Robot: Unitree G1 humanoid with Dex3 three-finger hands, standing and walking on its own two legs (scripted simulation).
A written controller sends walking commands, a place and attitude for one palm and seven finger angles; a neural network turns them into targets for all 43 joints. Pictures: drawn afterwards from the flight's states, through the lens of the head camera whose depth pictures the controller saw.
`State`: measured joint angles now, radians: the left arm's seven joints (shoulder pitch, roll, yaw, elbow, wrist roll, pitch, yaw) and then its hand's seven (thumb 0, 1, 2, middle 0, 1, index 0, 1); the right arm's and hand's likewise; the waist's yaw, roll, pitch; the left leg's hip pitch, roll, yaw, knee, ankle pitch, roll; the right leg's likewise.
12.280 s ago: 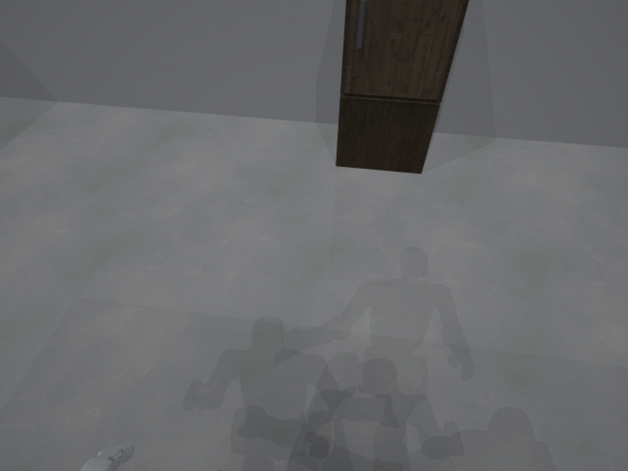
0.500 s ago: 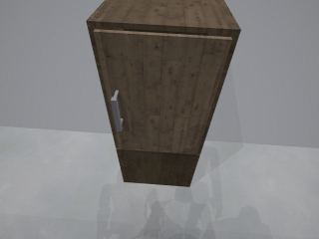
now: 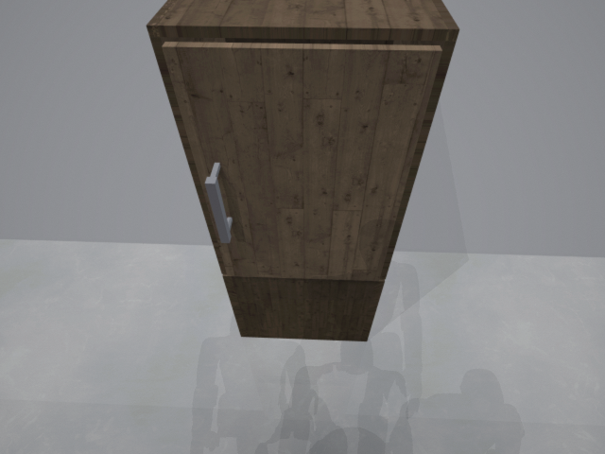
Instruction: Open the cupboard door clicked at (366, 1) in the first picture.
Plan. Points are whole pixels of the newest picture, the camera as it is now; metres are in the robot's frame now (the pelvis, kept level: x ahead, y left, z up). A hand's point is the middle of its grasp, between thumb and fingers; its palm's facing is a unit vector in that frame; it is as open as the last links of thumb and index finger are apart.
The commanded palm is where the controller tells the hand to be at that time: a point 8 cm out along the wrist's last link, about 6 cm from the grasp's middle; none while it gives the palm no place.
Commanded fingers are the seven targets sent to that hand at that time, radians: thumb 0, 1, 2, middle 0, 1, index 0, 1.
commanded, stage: look again from close up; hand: left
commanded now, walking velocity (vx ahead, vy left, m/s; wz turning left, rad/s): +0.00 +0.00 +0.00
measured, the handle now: (221, 205) +0.57 +0.18 -0.04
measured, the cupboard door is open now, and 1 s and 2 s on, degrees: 0 0 0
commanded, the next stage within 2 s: raise the hand with hooked fingers in 0.36 s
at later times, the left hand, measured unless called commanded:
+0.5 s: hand out of the picture +0.06 +0.18 -0.17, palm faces +0.03 -0.98 -0.19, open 7.4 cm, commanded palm +0.13 +0.23 -0.07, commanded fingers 0.00 0.83 0.87 -0.20 -0.34 -0.20 -0.34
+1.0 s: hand (164, 440) +0.16 +0.19 -0.06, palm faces +0.14 -0.99 -0.08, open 9.3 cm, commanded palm +0.17 +0.24 -0.05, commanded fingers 0.00 0.25 0.62 -0.25 -0.72 -0.25 -0.72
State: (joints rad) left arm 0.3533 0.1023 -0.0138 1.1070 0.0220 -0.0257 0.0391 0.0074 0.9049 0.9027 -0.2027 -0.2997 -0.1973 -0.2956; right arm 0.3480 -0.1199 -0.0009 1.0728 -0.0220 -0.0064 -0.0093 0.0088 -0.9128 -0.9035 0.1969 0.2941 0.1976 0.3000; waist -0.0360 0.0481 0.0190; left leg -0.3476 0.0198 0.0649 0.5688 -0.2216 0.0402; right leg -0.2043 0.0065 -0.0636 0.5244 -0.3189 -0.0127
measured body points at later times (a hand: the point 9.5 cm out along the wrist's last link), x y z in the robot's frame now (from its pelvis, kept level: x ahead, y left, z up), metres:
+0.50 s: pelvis +0.03 +0.00 +0.00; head +0.04 +0.01 +0.45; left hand +0.06 +0.23 -0.15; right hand +0.05 -0.23 -0.14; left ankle +0.05 +0.09 -0.73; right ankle -0.02 -0.12 -0.73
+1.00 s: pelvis -0.02 -0.04 -0.10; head +0.05 -0.02 +0.34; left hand +0.15 +0.24 -0.05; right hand +0.22 -0.28 -0.15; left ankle +0.05 +0.09 -0.73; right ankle -0.02 -0.12 -0.73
